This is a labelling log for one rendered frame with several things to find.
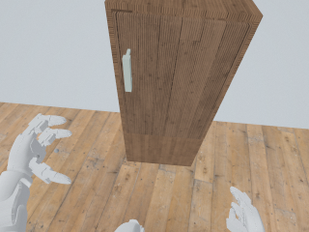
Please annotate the handle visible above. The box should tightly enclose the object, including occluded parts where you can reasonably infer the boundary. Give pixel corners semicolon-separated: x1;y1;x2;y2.
122;48;132;92

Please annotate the cupboard door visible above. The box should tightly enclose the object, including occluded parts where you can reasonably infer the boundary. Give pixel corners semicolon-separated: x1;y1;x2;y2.
112;11;254;140

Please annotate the robot right hand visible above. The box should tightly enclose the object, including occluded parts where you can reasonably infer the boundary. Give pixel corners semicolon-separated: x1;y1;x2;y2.
226;187;266;232

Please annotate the left robot forearm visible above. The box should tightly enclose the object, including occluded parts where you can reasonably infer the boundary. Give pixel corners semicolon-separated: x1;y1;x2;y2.
0;170;33;232

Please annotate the robot left thigh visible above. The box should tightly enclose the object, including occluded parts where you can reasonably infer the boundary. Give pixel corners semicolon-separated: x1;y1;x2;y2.
115;222;145;232

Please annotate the robot left hand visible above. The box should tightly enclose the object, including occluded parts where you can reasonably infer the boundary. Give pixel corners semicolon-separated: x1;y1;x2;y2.
7;113;72;185

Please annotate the robot left shin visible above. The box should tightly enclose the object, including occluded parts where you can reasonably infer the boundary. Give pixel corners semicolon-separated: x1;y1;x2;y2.
129;219;139;224

